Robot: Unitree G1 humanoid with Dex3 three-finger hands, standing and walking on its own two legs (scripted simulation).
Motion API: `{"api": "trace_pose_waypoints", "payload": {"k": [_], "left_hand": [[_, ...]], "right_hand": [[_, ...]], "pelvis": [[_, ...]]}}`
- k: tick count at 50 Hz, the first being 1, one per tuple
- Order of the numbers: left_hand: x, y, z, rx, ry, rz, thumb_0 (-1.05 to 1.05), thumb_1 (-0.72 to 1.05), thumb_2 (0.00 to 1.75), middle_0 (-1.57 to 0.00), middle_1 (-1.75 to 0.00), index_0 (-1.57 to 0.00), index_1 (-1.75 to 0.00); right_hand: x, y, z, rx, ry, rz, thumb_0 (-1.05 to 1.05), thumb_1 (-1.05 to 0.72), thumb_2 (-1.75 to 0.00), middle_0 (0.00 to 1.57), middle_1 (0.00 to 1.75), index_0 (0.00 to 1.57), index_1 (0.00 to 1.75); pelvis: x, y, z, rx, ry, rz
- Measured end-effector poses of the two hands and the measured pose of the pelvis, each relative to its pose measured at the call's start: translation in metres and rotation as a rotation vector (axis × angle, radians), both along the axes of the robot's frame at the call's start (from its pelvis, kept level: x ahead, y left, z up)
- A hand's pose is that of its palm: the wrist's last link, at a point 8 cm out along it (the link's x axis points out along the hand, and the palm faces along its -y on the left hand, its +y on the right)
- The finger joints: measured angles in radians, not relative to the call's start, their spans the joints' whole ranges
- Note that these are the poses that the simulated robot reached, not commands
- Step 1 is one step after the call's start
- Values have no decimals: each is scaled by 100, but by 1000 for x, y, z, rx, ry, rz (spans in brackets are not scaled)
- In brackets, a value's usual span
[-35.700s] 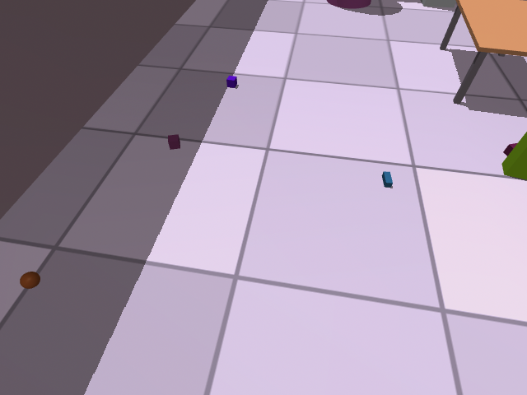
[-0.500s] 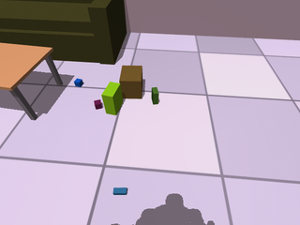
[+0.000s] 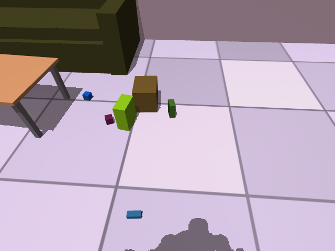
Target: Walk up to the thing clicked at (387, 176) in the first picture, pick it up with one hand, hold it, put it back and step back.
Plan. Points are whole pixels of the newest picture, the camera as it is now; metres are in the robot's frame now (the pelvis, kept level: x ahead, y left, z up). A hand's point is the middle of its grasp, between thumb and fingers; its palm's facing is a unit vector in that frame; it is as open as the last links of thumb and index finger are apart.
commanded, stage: stand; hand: left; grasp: from above
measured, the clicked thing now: (134, 214) +0.46 +0.22 -0.76
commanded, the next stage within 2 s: step back in 1.42 s
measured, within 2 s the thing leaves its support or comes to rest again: neither
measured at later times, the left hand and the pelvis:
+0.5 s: hand out of the picture +0.08 +0.24 -0.16, palm faces +0.01 -0.94 -0.33, open 7.4 cm; pelvis +0.01 +0.00 +0.00, yaw -1 degrees
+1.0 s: hand out of the picture +0.09 +0.24 -0.16, palm faces -0.01 -0.94 -0.33, open 7.4 cm; pelvis +0.02 +0.00 +0.00, yaw -1 degrees
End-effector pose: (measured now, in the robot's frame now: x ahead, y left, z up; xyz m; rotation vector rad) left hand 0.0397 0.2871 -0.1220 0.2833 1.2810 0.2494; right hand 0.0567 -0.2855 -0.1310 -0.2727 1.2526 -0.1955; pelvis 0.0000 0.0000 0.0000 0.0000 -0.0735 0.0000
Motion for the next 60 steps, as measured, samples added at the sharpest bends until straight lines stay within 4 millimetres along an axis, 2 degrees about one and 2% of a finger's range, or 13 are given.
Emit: {"api": "trace_pose_waypoints", "payload": {"k": [13, 33, 60], "left_hand": [[14, -6, -1, -15, 1, -14, 1, 90, 90, -20, -30, -21, -30], [40, -3, 2, -12, -31, -34, 1, 90, 90, -20, -30, -21, -30], [48, 2, 3, -11, -23, -48, 1, 90, 90, -20, -30, -21, -30]], "right_hand": [[1, -6, 1, -7, 22, 1, 1, -90, -90, 21, 30, 20, 30], [21, -6, 6, -11, -8, 9, 1, -90, -90, 21, 30, 20, 30], [26, -8, 7, -14, -1, 1, 1, -90, -90, 21, 30, 20, 30]], "pelvis": [[5, -4, 1, -1, 13, -4], [14, -3, 2, -1, 23, -11], [21, -1, 2, 1, 34, -17]]}}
